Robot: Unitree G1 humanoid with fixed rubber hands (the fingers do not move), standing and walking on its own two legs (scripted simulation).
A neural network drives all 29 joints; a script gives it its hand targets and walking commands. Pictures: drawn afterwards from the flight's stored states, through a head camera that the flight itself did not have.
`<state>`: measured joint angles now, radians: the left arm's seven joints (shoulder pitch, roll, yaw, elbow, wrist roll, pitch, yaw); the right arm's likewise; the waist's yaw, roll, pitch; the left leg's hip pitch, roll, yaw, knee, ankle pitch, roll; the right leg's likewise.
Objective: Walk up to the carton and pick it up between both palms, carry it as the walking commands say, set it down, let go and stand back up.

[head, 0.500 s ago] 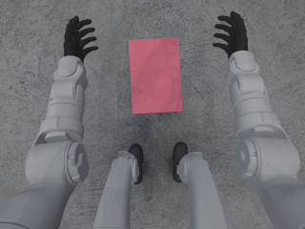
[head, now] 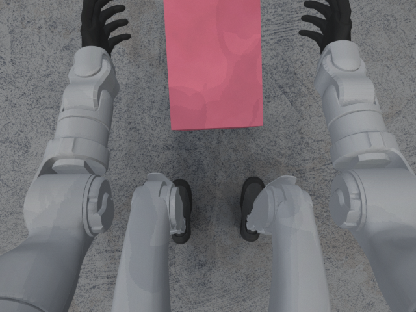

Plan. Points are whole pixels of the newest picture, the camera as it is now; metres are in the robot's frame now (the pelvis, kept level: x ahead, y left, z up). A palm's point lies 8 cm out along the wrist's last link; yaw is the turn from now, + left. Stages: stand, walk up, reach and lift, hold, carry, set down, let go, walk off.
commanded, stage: reach and lift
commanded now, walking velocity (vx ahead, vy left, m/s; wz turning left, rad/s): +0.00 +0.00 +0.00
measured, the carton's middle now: (213, 73) +0.53 +0.02 -0.37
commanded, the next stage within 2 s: none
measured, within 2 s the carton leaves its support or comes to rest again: neither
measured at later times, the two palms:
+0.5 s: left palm (130, 69) +0.51 +0.20 -0.26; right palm (298, 65) +0.53 -0.16 -0.27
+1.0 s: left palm (138, 72) +0.51 +0.19 -0.30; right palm (287, 69) +0.53 -0.15 -0.31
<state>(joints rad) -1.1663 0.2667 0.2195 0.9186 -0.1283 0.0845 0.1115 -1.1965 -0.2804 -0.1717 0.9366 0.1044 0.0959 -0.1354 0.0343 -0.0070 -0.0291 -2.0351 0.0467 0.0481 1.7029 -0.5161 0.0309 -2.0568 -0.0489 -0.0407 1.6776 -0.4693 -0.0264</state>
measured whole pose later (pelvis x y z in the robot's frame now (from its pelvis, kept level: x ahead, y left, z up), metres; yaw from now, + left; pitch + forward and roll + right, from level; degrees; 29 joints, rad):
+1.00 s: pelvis -0.02 +0.00 -0.13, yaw +1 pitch +36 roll +0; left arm -1.48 0.35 0.01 1.19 -0.32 0.02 0.15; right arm -1.50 -0.37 0.02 1.21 0.30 0.02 -0.15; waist 0.03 0.01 0.37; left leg -2.25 0.04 0.04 2.19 -0.58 0.04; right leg -2.27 -0.07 -0.03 2.16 -0.53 -0.03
